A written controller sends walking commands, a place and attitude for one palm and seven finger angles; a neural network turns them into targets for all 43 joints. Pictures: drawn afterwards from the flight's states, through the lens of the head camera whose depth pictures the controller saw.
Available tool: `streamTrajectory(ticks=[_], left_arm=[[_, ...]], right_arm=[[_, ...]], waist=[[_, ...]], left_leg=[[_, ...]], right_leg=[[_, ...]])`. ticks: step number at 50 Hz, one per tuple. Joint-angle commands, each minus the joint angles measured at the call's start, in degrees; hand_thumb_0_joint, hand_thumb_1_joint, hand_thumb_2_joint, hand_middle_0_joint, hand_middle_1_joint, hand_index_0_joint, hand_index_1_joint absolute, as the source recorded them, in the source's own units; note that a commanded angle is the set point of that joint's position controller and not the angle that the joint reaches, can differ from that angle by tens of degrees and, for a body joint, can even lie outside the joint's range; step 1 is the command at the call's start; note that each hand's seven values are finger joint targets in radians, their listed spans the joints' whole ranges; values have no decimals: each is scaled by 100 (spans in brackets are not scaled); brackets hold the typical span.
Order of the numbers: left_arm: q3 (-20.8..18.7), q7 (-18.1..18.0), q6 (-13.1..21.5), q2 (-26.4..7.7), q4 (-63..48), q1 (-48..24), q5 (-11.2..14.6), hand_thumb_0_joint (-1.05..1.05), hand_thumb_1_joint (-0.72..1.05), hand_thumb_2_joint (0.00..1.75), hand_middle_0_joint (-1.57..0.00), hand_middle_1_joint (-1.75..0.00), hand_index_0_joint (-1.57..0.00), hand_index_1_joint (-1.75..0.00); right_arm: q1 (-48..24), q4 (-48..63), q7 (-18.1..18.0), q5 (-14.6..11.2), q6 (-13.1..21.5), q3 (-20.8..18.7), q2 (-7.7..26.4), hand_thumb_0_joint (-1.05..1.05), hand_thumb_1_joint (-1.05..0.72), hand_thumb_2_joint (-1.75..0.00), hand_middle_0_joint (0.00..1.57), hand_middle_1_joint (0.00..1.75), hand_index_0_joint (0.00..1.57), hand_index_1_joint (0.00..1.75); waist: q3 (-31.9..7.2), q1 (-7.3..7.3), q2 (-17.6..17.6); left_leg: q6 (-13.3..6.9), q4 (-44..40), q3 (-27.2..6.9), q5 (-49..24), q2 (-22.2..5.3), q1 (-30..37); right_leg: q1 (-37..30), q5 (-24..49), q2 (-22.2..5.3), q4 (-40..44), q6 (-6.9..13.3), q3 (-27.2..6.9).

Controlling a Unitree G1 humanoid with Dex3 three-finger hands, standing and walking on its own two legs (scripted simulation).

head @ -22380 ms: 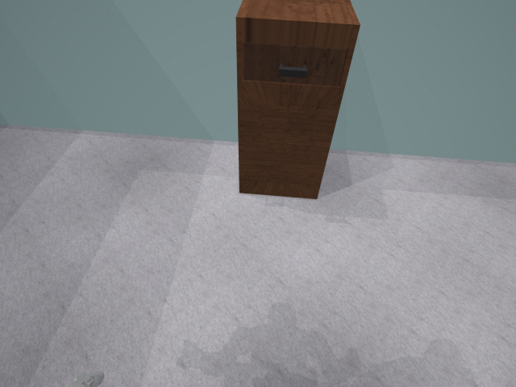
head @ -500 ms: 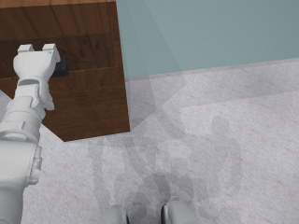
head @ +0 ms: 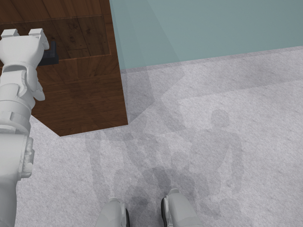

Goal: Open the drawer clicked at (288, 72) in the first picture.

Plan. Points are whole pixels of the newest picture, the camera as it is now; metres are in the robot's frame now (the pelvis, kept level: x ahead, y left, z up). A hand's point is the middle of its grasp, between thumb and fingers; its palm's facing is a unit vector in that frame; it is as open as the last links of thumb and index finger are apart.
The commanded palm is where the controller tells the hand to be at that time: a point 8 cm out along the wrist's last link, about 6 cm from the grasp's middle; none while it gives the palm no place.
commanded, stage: lift the fingers back up to retry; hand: left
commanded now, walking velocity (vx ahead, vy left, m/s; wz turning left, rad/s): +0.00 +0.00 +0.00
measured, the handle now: (37, 52) +0.59 +0.26 +0.03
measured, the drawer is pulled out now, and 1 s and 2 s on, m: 0.00 0.00 0.00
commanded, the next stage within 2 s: re-aim the fingers above the handle in 0.86 s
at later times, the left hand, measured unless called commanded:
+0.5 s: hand (33, 56) +0.54 +0.25 +0.07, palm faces -0.05 -0.02 -1.00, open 13.8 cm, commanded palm +0.53 +0.25 +0.13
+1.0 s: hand (24, 57) +0.52 +0.26 +0.09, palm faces -0.10 -0.02 -0.99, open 13.8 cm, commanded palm +0.51 +0.25 +0.15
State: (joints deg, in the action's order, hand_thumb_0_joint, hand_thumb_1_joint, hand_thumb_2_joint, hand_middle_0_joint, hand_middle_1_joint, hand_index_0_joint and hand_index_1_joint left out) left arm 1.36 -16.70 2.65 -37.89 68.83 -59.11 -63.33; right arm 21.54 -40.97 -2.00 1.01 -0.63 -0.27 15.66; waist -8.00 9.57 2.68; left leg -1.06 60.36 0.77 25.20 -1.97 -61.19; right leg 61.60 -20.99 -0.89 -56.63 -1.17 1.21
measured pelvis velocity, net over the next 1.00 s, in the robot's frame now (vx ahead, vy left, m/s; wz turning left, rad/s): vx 0.06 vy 0.00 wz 0.00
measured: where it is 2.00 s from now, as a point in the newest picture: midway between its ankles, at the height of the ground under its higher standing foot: outside the picture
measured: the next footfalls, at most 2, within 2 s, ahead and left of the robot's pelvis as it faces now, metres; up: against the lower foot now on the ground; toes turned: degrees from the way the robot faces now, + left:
none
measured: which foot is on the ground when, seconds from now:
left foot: down 0.00-1.00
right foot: down 0.00-1.00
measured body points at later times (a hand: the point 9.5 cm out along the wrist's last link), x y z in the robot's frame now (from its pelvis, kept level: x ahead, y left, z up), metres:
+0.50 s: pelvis +0.02 +0.00 +0.03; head +0.15 +0.01 +0.46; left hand +0.54 +0.25 +0.12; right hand +0.00 -0.27 -0.09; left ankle +0.02 +0.11 -0.66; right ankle +0.05 -0.14 -0.66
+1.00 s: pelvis +0.06 +0.00 +0.05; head +0.15 +0.00 +0.49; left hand +0.52 +0.26 +0.14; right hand +0.08 -0.28 -0.08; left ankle +0.02 +0.11 -0.66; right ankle +0.05 -0.14 -0.66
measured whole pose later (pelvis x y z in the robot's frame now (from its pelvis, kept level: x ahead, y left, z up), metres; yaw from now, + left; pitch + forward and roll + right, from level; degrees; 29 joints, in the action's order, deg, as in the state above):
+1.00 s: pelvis +0.06 +0.00 +0.05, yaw +0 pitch +18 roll -1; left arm -0.2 -13.4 4.0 -31.5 59.7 -45.4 -61.6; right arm 19.4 -41.1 -1.0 0.4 -4.4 -2.8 15.3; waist -7.4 5.3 2.6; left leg -0.6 42.6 1.6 22.7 -1.9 -38.3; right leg 39.1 -18.7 -0.6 -39.5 -1.1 0.8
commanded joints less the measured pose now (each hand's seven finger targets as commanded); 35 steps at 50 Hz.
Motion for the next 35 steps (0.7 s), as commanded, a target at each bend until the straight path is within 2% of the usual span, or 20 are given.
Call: streamTrajectory(ticks=[1,4,5,6,7,8,11,14,16,18,21,23,24,26,27,28,30,31,32,35], left_arm=[[-272,83,70,-1076,-499,-1688,84,0,-50,30,-30,-120,-30,-120],[-248,90,40,-1122,-343,-1570,93,0,-50,30,-30,-120,-30,-120],[-295,79,45,-1230,-490,-1786,115,0,-50,30,-30,-120,-30,-120],[-430,79,59,-1441,-585,-1904,110,0,-50,30,-30,-120,-30,-120],[-460,58,57,-1564,-687,-2045,78,0,-50,30,-30,-120,-30,-120],[-359,57,45,-1406,-739,-2056,82,0,-50,30,-30,-120,-30,-120],[-496,32,36,-1553,-893,-2118,65,0,-50,30,-30,-120,-30,-120],[-392,-6,54,-1385,-1221,-2277,72,0,-50,30,-30,-120,-30,-120],[-582,-25,70,-1599,-1296,-2306,107,0,-50,30,-30,-120,-30,-120],[-426,-58,130,-1374,-1532,-2466,124,0,-50,30,-30,-120,-30,-120],[-633,-143,195,-1521,-1699,-2411,120,0,-50,30,-30,-120,-30,-120],[-641,-217,185,-1415,-1789,-2217,115,0,-50,30,-30,-120,-30,-120],[-579,-236,149,-1278,-1732,-2101,129,0,-50,30,-30,-120,-30,-120],[-736,-264,32,-1397,-1543,-1838,161,0,-50,30,-30,-120,-30,-120],[-717,-268,-43,-1422,-1509,-1798,131,0,-50,30,-30,-120,-30,-120],[-650,-255,-50,-1291,-1700,-1825,173,0,-50,30,-30,-120,-30,-120],[-621,-260,-38,-1277,-1881,-1931,169,0,-50,30,-30,-120,-30,-120],[-737,-247,-3,-1384,-2035,-1975,182,0,-50,30,-30,-120,-30,-120],[-726,-241,10,-1390,-2131,-1990,179,0,-50,30,-30,-120,-30,-120],[-755,-176,33,-1248,-2235,-1621,242,0,-50,30,-30,-120,-30,-120]], right_arm=[[1089,155,-91,2,63,-376,1029,0,-90,-90,20,30,20,30],[1048,169,-106,-32,70,-337,1028,0,-90,-90,20,30,20,30],[1061,189,-113,-37,72,-338,1043,0,-90,-90,20,30,20,30],[1078,170,-121,-30,62,-344,1061,0,-90,-90,20,30,20,30],[1093,178,-131,-26,58,-340,1061,0,-90,-90,20,30,20,30],[1108,195,-120,-31,63,-351,1029,0,-90,-90,20,30,20,30],[1123,169,-123,-23,44,-374,1045,0,-90,-90,20,30,20,30],[1145,177,-111,-15,45,-406,997,0,-90,-90,20,30,20,30],[1151,133,-118,-14,12,-406,1030,0,-90,-90,20,30,20,30],[1156,141,-116,-4,18,-431,979,0,-90,-90,20,30,20,30],[1155,72,-105,20,-3,-460,1007,0,-90,-90,20,30,20,30],[1151,53,-75,35,-36,-485,979,0,-90,-90,20,30,20,30],[1128,49,-52,39,-57,-482,960,0,-90,-90,20,30,20,30],[1074,10,-6,35,-123,-473,992,0,-90,-90,20,30,20,30],[1055,15,-2,16,-154,-460,982,0,-90,-90,20,30,20,30],[1053,77,10,15,-160,-475,971,0,-90,-90,20,30,20,30],[1008,56,18,8,-177,-513,969,0,-90,-90,20,30,20,30],[992,75,2,5,-197,-526,975,0,-90,-90,20,30,20,30],[1003,64,2,5,-202,-543,971,0,-90,-90,20,30,20,30],[965,56,26,-1,-227,-589,950,0,-90,-90,20,30,20,30]], waist=[[-2343,186,68],[-2066,193,8],[-2135,237,-48],[-2286,198,-22],[-2403,181,193],[-2479,173,319],[-2648,141,315],[-2858,114,644],[-2869,107,468],[-2890,109,652],[-2919,14,674],[-2976,-59,814],[-2881,-69,786],[-2662,-174,705],[-2563,-166,629],[-2633,-186,601],[-2662,-160,650],[-2749,-182,524],[-2835,-188,695],[-2856,-262,623]], left_leg=[[-172,-753,-130,-1025,200,1509],[-178,-773,-91,-763,217,1276],[-191,-787,-94,-723,215,1270],[-190,-795,-100,-780,220,1324],[-182,-838,-112,-842,225,1432],[-175,-874,-114,-909,237,1587],[-161,-938,-160,-1129,222,1914],[-120,-1056,-180,-1479,211,2415],[-120,-1127,-216,-1648,187,2582],[-107,-1227,-219,-1726,195,2808],[-76,-1313,-239,-2075,184,3102],[-40,-1361,-218,-2486,181,3346],[-39,-1397,-184,-2578,184,3375],[-27,-1475,-129,-2739,190,3287],[-25,-1528,-115,-2826,183,3254],[-33,-1576,-107,-2877,198,3299],[-32,-1639,-86,-3016,193,3498],[-37,-1646,-86,-3196,186,3580],[-27,-1669,-82,-3381,187,3724],[-4,-1703,-88,-3898,159,4015]], right_leg=[[-1425,713,331,725,216,59],[-1413,549,314,779,193,46],[-1493,544,315,812,178,19],[-1588,587,310,808,184,12],[-1627,620,307,807,183,12],[-1640,647,315,839,191,27],[-1708,767,344,916,194,37],[-1811,965,364,1038,201,74],[-1930,1071,385,1116,195,80],[-1985,1092,389,1224,201,98],[-2115,1271,415,1305,231,112],[-2231,1512,420,1343,238,140],[-2291,1586,426,1397,236,148],[-2504,1769,428,1450,247,148],[-2610,1894,419,1466,235,153],[-2742,1977,429,1516,232,149],[-2855,2101,430,1601,231,136],[-3012,2248,426,1614,233,130],[-3057,2384,425,1631,225,114],[-3207,2626,434,1690,212,130]])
